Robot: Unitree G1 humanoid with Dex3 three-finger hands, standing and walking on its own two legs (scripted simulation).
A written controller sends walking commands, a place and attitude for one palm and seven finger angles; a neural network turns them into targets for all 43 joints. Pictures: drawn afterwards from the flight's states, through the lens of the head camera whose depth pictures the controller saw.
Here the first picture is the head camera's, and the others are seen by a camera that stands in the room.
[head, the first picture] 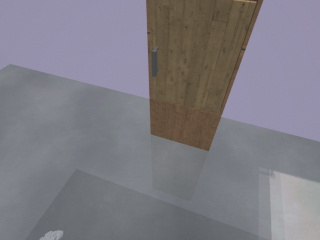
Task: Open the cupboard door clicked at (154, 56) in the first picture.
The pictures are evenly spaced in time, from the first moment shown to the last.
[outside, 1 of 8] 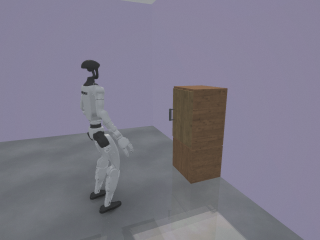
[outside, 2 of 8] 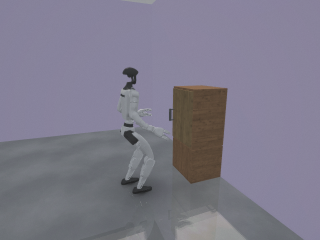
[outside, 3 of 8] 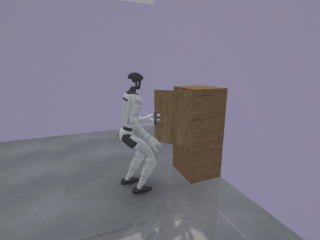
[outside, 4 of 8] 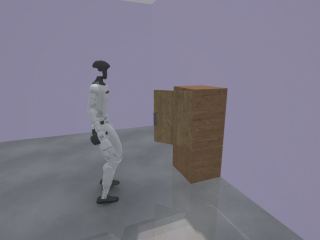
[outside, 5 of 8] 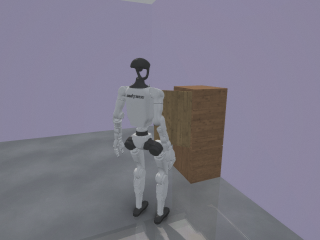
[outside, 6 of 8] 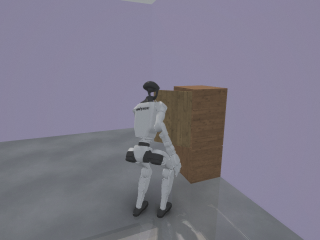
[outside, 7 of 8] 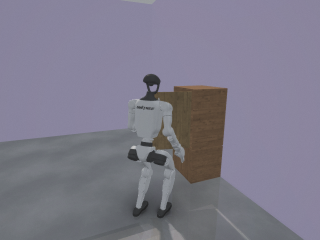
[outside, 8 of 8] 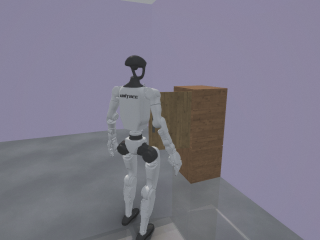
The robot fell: no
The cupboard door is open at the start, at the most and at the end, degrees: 0 77 77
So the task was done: yes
